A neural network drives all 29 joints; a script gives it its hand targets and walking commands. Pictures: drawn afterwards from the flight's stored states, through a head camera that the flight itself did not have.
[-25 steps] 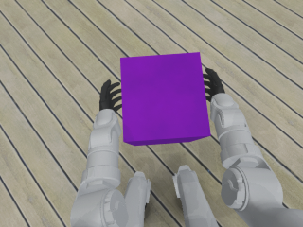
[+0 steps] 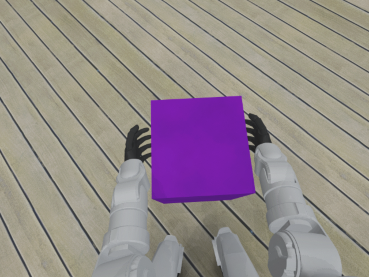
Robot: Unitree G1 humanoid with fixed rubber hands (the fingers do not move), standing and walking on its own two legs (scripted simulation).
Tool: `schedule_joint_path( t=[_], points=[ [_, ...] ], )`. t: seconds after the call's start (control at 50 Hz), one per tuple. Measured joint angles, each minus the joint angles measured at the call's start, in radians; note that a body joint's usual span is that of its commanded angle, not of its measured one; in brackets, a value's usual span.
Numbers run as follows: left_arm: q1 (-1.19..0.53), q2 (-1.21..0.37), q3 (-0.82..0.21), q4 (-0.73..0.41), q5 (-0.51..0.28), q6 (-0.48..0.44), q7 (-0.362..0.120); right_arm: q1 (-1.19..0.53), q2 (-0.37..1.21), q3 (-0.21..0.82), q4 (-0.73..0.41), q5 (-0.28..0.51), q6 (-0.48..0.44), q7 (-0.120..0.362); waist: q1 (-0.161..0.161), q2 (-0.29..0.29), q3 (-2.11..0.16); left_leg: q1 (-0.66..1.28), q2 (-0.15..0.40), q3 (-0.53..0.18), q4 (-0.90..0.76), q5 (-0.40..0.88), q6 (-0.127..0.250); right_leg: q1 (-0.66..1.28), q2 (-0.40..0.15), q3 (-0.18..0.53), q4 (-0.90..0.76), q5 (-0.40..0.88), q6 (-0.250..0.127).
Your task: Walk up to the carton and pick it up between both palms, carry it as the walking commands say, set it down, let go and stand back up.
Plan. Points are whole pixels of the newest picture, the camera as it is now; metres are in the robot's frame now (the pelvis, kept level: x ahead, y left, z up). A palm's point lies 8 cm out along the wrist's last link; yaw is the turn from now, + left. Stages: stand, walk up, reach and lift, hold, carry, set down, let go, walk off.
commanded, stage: reach and lift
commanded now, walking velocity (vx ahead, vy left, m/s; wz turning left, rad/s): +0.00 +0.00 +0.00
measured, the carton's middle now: (196, 157) +0.40 -0.01 -0.12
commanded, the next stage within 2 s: none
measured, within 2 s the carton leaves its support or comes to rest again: neither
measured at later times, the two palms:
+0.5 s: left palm (120, 155) +0.36 +0.13 +0.04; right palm (269, 140) +0.37 -0.15 +0.02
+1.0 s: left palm (98, 146) +0.35 +0.14 +0.12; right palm (281, 131) +0.36 -0.15 +0.10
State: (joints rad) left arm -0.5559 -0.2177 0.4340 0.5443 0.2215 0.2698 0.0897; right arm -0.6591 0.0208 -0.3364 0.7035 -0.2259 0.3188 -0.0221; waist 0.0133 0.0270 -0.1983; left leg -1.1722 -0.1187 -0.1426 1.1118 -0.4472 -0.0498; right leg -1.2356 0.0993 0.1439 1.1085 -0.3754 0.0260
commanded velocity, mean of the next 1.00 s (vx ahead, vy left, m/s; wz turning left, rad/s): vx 0.00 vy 0.00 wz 0.00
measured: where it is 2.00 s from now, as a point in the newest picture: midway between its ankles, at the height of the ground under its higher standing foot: outside the picture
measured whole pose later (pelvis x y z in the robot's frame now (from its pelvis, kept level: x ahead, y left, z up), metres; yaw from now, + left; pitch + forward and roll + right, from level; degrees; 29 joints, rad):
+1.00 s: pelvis +0.03 -0.01 +0.10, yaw -1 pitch +4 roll +1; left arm -0.40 -0.20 0.36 0.48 0.29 0.50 0.02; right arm -0.44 0.12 -0.31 0.55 -0.30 0.52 -0.04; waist 0.04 0.03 -0.06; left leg -0.32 -0.05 -0.17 0.51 -0.25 -0.03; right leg -0.38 0.07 0.14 0.52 -0.20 0.00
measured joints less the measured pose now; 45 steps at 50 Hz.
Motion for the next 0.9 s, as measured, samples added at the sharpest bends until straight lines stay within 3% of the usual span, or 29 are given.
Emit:
schedule_joint_path(
  t=[0.5, 0.9],
  points=[
    [0.113, 0.005, -0.033, -0.023, 0.045, 0.05, -0.041, 0.138, 0.059, 0.017, -0.068, -0.043, 0.048, -0.012, 0.009, 0.006, 0.065, 0.412, 0.033, -0.021, -0.345, 0.113, 0.008, 0.41, -0.018, 0.004, -0.33, 0.1, -0.018],
    [0.143, 0.017, -0.061, -0.055, 0.069, 0.18, -0.066, 0.203, 0.093, 0.02, -0.134, -0.07, 0.161, -0.016, 0.02, 0.005, 0.127, 0.764, 0.061, -0.026, -0.565, 0.185, 0.015, 0.763, -0.028, 0.003, -0.545, 0.166, -0.027]
  ],
)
